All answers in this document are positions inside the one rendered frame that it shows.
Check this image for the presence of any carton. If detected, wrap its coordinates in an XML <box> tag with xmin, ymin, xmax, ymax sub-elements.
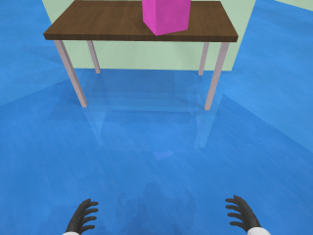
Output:
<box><xmin>142</xmin><ymin>0</ymin><xmax>191</xmax><ymax>36</ymax></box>

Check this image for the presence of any left robot hand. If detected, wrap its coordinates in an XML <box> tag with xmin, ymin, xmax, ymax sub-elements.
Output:
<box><xmin>65</xmin><ymin>198</ymin><xmax>99</xmax><ymax>235</ymax></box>

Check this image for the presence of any right robot hand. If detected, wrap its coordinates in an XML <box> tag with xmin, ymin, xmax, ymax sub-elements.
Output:
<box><xmin>225</xmin><ymin>195</ymin><xmax>261</xmax><ymax>233</ymax></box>

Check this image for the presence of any table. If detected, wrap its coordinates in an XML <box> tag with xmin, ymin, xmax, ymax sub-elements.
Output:
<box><xmin>43</xmin><ymin>0</ymin><xmax>239</xmax><ymax>111</ymax></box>

